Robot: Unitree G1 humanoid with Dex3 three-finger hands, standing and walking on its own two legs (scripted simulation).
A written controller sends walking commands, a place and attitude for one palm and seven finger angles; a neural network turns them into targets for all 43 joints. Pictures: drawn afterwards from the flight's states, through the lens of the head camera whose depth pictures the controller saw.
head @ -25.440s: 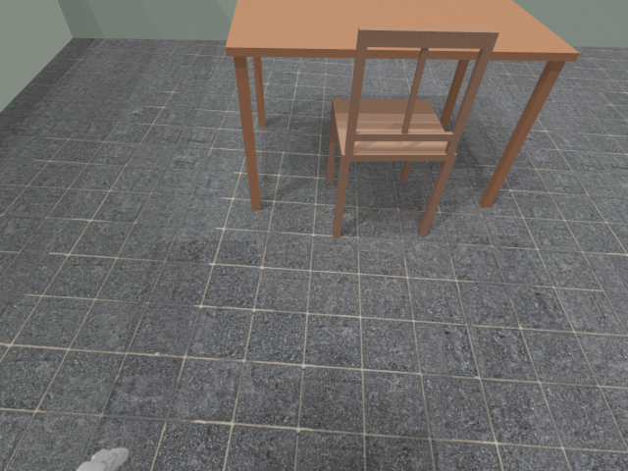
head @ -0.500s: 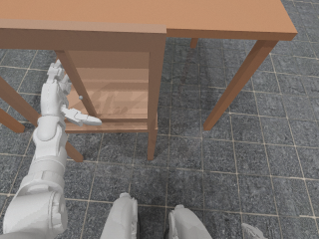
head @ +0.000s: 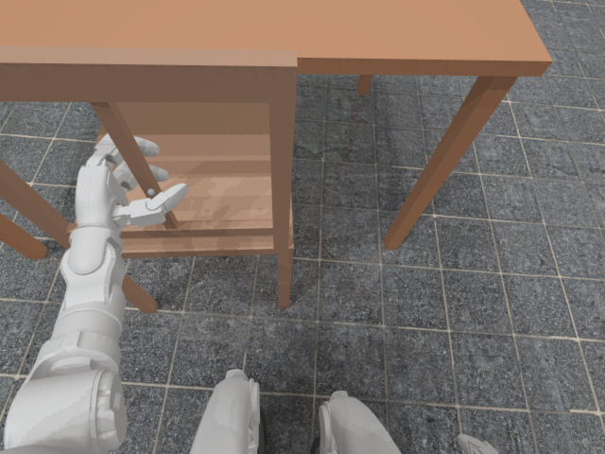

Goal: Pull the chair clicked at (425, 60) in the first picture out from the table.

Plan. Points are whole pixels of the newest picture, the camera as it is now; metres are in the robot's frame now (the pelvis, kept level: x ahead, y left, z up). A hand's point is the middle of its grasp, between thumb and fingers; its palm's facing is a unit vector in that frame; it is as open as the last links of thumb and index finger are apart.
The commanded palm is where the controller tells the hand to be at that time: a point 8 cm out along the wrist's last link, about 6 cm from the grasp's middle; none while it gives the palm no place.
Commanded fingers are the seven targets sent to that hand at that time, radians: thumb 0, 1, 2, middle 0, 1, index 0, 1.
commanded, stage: hook a spindle and tug to test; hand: left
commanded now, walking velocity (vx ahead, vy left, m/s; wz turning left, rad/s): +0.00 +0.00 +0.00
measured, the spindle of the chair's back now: (144, 176) +0.47 +0.22 +0.02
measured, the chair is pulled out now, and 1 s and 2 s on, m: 0.00 0.01 0.12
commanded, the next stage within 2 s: step backward, pulling the chair out in 0.78 s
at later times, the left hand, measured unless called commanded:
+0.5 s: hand (157, 191) +0.44 +0.19 +0.03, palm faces +0.07 -1.00 -0.03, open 5.1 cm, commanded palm +0.40 +0.24 +0.03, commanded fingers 0.00 0.90 0.90 -0.50 -1.45 -0.50 -1.45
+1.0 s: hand (155, 195) +0.43 +0.19 +0.04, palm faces +0.10 -0.98 -0.16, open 5.3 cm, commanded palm +0.40 +0.24 +0.03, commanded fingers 0.00 0.90 0.90 -0.50 -1.45 -0.50 -1.45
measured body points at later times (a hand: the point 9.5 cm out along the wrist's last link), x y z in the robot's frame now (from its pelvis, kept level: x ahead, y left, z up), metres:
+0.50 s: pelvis +0.00 +0.00 +0.00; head +0.13 +0.02 +0.43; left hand +0.43 +0.24 +0.04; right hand +0.09 -0.26 -0.12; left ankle +0.07 +0.10 -0.62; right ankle -0.01 -0.09 -0.62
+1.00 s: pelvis +0.03 +0.01 +0.04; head +0.15 +0.02 +0.48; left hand +0.42 +0.24 +0.05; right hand +0.13 -0.25 -0.08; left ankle +0.07 +0.10 -0.62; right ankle -0.01 -0.09 -0.62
